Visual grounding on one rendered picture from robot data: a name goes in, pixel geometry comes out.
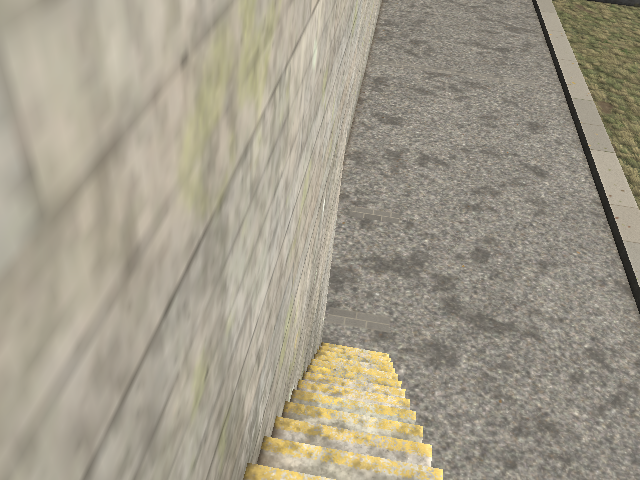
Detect stairs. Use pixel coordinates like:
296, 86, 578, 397
243, 342, 443, 480

